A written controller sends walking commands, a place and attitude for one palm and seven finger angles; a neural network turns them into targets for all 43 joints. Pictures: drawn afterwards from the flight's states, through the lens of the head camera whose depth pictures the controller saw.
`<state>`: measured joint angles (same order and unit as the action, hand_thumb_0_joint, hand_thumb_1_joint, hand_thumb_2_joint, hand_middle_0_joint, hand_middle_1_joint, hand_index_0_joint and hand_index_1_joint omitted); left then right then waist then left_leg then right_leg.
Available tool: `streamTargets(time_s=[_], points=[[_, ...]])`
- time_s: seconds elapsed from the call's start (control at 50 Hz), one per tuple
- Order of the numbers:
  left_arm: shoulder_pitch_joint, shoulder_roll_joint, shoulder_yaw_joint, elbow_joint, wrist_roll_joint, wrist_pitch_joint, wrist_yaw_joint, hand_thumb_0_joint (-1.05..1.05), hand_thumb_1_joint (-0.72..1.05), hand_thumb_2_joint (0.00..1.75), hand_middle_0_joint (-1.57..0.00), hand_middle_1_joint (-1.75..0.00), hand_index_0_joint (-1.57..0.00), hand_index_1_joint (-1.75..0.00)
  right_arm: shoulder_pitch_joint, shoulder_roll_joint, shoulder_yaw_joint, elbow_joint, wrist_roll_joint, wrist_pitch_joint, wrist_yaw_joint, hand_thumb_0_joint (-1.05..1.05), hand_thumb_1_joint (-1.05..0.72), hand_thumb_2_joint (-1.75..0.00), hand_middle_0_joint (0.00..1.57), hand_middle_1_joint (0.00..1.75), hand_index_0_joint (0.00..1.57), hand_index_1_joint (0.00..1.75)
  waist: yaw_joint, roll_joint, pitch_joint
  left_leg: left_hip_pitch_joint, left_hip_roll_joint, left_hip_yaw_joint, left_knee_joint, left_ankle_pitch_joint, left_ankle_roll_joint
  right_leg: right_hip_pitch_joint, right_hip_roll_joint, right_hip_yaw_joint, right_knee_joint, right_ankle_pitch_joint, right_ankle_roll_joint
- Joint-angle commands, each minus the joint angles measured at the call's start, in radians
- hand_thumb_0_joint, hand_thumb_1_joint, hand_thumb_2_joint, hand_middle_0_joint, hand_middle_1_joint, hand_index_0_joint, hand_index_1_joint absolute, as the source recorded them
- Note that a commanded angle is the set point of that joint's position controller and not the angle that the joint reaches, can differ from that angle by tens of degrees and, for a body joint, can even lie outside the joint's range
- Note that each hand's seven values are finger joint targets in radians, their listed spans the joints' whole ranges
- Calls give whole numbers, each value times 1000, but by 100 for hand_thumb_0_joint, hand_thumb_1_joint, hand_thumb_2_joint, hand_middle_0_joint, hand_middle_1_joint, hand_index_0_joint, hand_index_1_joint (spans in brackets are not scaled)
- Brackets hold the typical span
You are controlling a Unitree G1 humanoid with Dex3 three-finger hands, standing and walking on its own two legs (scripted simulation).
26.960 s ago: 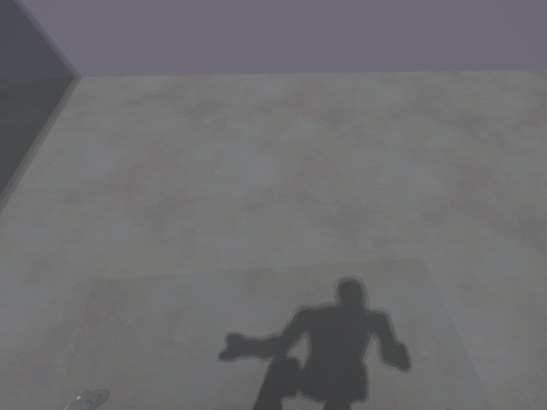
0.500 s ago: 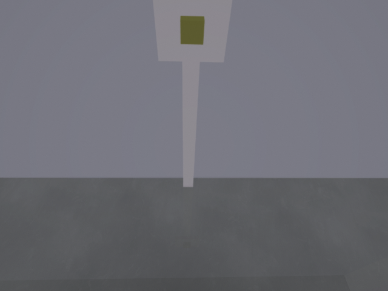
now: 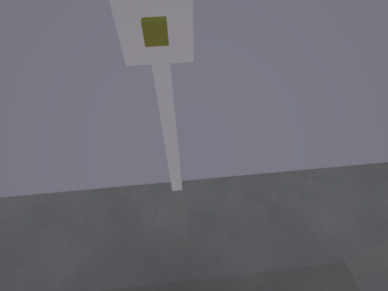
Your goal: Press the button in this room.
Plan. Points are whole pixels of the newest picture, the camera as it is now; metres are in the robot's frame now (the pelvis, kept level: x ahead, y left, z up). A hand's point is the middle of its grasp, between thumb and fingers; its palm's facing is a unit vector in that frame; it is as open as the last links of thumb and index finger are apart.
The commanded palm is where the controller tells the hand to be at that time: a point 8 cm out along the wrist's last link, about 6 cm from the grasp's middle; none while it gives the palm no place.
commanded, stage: take the last steps up to it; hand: left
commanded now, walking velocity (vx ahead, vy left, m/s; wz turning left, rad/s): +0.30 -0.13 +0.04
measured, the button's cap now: (155, 31) +0.72 +0.13 +0.19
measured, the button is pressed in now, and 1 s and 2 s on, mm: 0 0 0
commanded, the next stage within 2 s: come to a stop and stand still in 0.42 s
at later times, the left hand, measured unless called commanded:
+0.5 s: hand out of the picture +0.04 +0.06 -0.16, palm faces +0.15 -0.98 -0.12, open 7.4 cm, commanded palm none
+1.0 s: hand (165, 198) +0.40 +0.10 -0.17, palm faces +0.11 -0.94 -0.31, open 7.4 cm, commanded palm none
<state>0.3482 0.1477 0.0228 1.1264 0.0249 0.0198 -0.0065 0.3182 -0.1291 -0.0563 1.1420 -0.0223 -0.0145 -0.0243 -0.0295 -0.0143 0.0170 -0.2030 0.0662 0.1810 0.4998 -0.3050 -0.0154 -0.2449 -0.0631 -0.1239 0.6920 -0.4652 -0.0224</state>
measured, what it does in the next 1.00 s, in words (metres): walks ahead: left foot, then right foot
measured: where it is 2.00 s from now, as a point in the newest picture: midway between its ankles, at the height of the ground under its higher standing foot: outside the picture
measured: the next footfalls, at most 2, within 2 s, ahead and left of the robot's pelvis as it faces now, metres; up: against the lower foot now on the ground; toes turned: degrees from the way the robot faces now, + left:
left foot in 0.48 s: +0.27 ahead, +0.00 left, +0.00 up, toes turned +13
right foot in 0.90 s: +0.44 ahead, -0.22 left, +0.00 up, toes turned +0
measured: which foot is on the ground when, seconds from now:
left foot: down 0.00-0.06, up 0.08-0.46, down 0.48-0.90, up 0.92-1.00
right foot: down 0.00-0.50, up 0.52-0.88, down 0.90-1.00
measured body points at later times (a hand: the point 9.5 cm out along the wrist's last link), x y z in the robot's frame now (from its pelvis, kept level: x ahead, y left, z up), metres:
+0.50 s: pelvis +0.20 -0.05 -0.01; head +0.25 -0.04 +0.43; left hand +0.03 +0.11 -0.15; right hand +0.32 -0.26 -0.17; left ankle +0.23 -0.01 -0.73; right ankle -0.01 -0.09 -0.70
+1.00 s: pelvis +0.34 -0.11 -0.01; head +0.42 -0.13 +0.43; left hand +0.39 +0.15 -0.14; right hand +0.43 -0.36 -0.18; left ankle +0.24 +0.01 -0.65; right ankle +0.40 -0.22 -0.73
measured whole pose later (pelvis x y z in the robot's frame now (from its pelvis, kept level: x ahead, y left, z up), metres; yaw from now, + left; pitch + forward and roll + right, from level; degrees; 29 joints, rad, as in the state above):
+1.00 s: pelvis +0.34 -0.11 -0.01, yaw +6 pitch +0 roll +1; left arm 0.13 0.20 0.04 0.98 0.02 0.00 0.04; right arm 0.11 -0.23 -0.10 1.03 0.01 0.06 -0.03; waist 0.00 0.04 0.18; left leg -0.36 -0.05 -0.03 1.15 -0.59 -0.03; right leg -0.38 -0.07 -0.08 0.65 -0.27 -0.01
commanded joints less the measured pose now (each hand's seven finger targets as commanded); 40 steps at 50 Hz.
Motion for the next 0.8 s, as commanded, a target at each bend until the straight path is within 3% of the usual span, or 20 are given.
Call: streamTargets(time_s=[0.0, 0.02, 0.04, 0.06, 0.08, 0.1, 0.14, 0.2, 0.24, 0.32, 0.4, 0.44, 0.46, 0.48, 0.5, 0.52, 0.54, 0.58, 0.68, 0.78], points=[[161, 49, 29, -22, 1, -40, -17, 0, 90, 90, -20, -30, -20, -30, -35, -169, -29, -47, -8, -11, -5, 0, -90, -90, 20, 30, 20, 30, 100, 42, 62, -227, 191, -210, -101, -298, 93, 162, 0, -3, -242, 117, 5], [261, 122, 45, 5, 6, -47, -3, 0, 90, 90, -20, -30, -20, -30, -70, -104, -14, -81, 1, -9, -2, 0, -90, -90, 20, 30, 20, 30, 150, -254, 41, -420, 58, -75, 169, -294, 38, 302, -131, 199, -420, -49, -24], [327, 184, 51, 28, -2, -49, 15, 0, 90, 90, -20, -30, -20, -30, -160, -63, 2, -132, 4, -11, 7, 0, -90, -90, 20, 30, 20, 30, 185, -415, 86, -554, -23, -42, 420, -305, 18, 282, -300, 480, -571, -181, -60], [290, 167, 43, 20, -9, -51, 29, 0, 90, 90, -20, -30, -20, -30, -176, -98, -8, -137, 1, -11, 13, 0, -90, -90, 20, 30, 20, 30, 154, -281, 127, -551, 10, -136, 521, -221, 33, 203, -330, 517, -605, -217, -84], [248, 149, 45, 15, -8, -62, 34, 0, 90, 90, -20, -30, -20, -30, -175, -92, -13, -125, 1, -9, 16, 0, -90, -90, 20, 30, 20, 30, 130, -263, 199, -580, 32, -154, 587, -136, 39, 175, -315, 485, -612, -139, -69], [223, 112, 33, 17, -7, -66, 34, 0, 90, 90, -20, -30, -20, -30, -168, -91, -15, -110, 1, -10, 17, 0, -90, -90, 20, 30, 20, 30, 103, -137, 215, -579, 44, -161, 636, -80, 37, 172, -301, 424, -581, -16, -73], [202, 72, 13, 13, -7, -82, 32, 0, 90, 90, -20, -30, -20, -30, -116, -63, -13, -72, -1, -11, 26, 0, -90, -90, 20, 30, 20, 30, 68, -8, 189, -539, 50, -135, 665, 18, 26, 212, -233, 226, -496, 384, -41], [253, 70, 2, 35, -3, -99, 39, 0, 90, 90, -20, -30, -20, -30, -95, -50, -8, -61, 0, -4, 27, 0, -90, -90, 20, 30, 20, 30, 56, -66, 86, -505, 11, -80, 664, 45, 26, 321, -152, 62, -392, 955, 34], [262, 67, -2, 43, -1, -100, 49, 0, 90, 90, -20, -30, -20, -30, -140, -54, -3, -80, 7, 1, 27, 0, -90, -90, 20, 30, 20, 30, 55, -90, 78, -492, -1, -56, 613, 67, 27, 329, -133, 29, -392, 1088, 62], [254, 64, -8, 60, -1, -97, 58, 0, 90, 90, -20, -30, -20, -30, -234, -53, 13, -120, 12, -1, 26, 0, -90, -90, 20, 30, 20, 30, 45, -115, 109, -413, -41, 3, 370, 74, 40, 310, -118, 14, -405, 1214, 30], [216, 105, -1, 72, -10, -105, 57, 0, 90, 90, -20, -30, -20, -30, -134, -73, 15, -93, 11, -22, 4, 0, -90, -90, 20, 30, 20, 30, -30, -144, 27, -134, -157, 91, 189, 102, 96, 295, -108, -12, -229, 1581, 29], [159, 120, -1, 51, -20, -106, 52, 0, 90, 90, -20, -30, -20, -30, 98, -141, -8, -33, 4, -24, -9, 0, -90, -90, 20, 30, 20, 30, -145, -108, -96, 202, -63, -48, 55, 281, 158, 116, -107, -9, 121, 1348, 45], [178, 81, -4, 27, -40, -104, 45, 0, 90, 90, -20, -30, -20, -30, 218, -222, -32, -16, -15, -26, -16, 0, -90, -90, 20, 30, 20, 30, -165, 73, -207, 468, 228, -398, 49, 642, 298, -167, 14, -31, 524, 577, 68], [179, 46, -8, -15, -39, -104, 50, 0, 90, 90, -20, -30, -20, -30, 242, -269, -31, -14, 10, -21, -18, 0, -90, -90, 20, 30, 20, 30, -123, 154, -265, 485, 437, -650, -36, 918, 412, -314, 98, 84, 811, -105, 43], [142, 68, 3, -22, -25, -86, 58, 0, 90, 90, -20, -30, -20, -30, 149, -240, -26, -26, 29, -22, -17, 0, -90, -90, 20, 30, 20, 30, -74, 58, -160, 350, 431, -576, -89, 822, 398, -338, 46, 183, 831, -64, 3], [112, 41, 3, -30, -17, -70, 53, 0, 90, 90, -20, -30, -20, -30, 53, -173, -10, -59, 28, -31, -28, 0, -90, -90, 20, 30, 20, 30, -34, 53, 12, 158, 378, -475, -156, 773, 265, -343, 7, 183, 775, 19, 16], [125, 14, 9, -28, -6, -60, 48, 0, 90, 90, -20, -30, -20, -30, -19, -107, 14, -72, 17, -39, -30, 0, -90, -90, 20, 30, 20, 30, 19, 41, 73, 39, 299, -356, -170, 770, 199, -294, -16, 183, 683, 49, 33], [170, -10, 11, -18, -5, -28, 45, 0, 90, 90, -20, -30, -20, -30, -96, -78, 32, -86, 15, -52, -28, 0, -90, -90, 20, 30, 20, 30, 86, 63, 102, -107, 202, -170, -196, 836, 175, -178, -16, 154, 512, 79, 59], [125, 49, 33, -60, 0, 13, 49, 0, 90, 90, -20, -30, -20, -30, -134, -148, -5, -113, 20, -16, -23, 0, -90, -90, 20, 30, 20, 30, 88, 182, 30, 20, 137, -84, -126, 1107, 116, -198, 31, 62, 365, 211, 76], [-62, 104, 46, -151, -7, 10, 37, 0, 90, 90, -20, -30, -20, -30, -168, -204, -48, -125, -1, 23, -19, 0, -90, -90, 20, 30, 20, 30, 52, 245, 1, 161, 171, -118, -28, 1005, 126, -235, 31, 77, 149, 163, 51]])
